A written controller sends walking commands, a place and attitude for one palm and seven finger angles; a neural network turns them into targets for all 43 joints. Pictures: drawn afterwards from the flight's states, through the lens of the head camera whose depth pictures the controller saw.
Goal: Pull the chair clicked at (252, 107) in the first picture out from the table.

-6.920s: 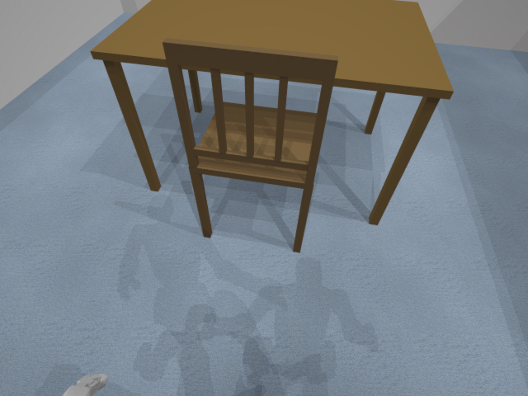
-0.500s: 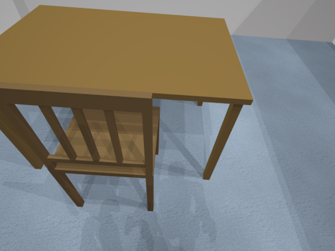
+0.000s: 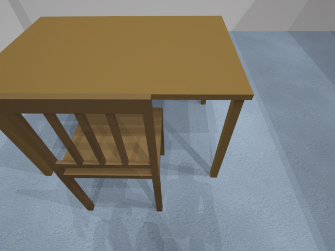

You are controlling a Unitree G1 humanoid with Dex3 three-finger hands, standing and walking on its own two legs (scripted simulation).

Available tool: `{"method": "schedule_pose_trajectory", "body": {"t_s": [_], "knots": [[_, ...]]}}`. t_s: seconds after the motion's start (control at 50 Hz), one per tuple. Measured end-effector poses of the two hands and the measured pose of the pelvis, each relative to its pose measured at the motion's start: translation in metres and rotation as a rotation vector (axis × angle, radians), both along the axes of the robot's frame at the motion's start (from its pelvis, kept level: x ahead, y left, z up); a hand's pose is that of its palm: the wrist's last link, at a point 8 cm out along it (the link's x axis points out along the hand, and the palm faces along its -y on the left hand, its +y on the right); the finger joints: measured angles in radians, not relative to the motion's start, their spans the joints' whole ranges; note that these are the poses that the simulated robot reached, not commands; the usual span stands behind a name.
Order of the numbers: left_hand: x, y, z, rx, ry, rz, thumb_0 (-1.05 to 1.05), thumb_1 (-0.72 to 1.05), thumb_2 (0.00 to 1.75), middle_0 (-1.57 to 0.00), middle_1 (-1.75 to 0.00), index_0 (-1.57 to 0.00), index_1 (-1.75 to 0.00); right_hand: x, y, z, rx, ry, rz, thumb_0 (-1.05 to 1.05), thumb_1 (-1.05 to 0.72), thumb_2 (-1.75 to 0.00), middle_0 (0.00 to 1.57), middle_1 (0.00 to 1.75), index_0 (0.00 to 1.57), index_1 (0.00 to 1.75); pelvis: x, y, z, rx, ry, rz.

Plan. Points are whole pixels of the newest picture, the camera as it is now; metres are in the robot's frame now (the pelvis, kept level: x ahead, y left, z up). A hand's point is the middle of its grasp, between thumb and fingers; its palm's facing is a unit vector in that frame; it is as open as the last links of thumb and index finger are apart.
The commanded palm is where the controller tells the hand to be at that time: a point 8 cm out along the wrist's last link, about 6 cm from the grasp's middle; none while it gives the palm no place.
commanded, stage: look again from close up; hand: left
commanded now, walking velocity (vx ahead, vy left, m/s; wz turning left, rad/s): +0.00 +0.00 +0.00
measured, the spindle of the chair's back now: (92, 140) +0.48 +0.29 -0.09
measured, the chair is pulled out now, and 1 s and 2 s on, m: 0.00 0.00 0.00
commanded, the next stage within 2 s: none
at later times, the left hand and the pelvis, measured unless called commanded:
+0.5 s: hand out of the picture +0.00 +0.18 -0.17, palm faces +0.04 -0.98 -0.19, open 7.3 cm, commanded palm none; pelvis -0.01 +0.01 +0.00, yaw +0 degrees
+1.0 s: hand out of the picture -0.03 +0.16 -0.17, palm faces +0.05 -0.99 -0.15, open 7.4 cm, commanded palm none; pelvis -0.01 +0.00 +0.00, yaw +0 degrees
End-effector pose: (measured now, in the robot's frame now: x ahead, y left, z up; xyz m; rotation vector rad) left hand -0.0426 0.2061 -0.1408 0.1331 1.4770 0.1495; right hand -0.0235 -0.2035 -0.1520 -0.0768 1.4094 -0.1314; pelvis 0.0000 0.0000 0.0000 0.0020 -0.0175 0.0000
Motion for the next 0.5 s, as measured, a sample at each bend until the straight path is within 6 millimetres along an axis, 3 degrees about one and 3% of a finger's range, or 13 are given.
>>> {"method": "schedule_pose_trajectory", "body": {"t_s": [0.14, 0.26, 0.5], "knots": [[0.035, 0.012, -0.002, 0.015, -0.121, -0.012, 0.01, 0.91, 0.9, -0.2, -0.29, -0.2, -0.3, 0.01, 0.007, 0.0, 0.004, -0.059, 0.003, 0.0, -0.91, -0.89, 0.2, 0.3, 0.2, 0.3, 0.001, 0.005, 0.0, 0.008, -0.016, 0.002], [0.051, 0.024, 0.002, 0.037, -0.177, -0.018, 0.02, 0.93, 0.9, -0.2, -0.29, -0.2, -0.3, 0.008, 0.005, 0.003, -0.011, -0.063, 0.01, 0.01, -0.91, -0.89, 0.2, 0.3, 0.2, 0.3, -0.002, 0.007, 0.001, 0.01, -0.02, 0.003], [0.036, 0.022, 0.001, 0.019, -0.135, -0.006, 0.01, 0.92, 0.9, -0.2, -0.29, -0.2, -0.3, -0.004, 0.0, 0.007, -0.028, -0.018, 0.018, 0.0, -0.91, -0.89, 0.2, 0.3, 0.2, 0.3, -0.007, 0.009, 0.003, 0.011, -0.023, 0.004]]}}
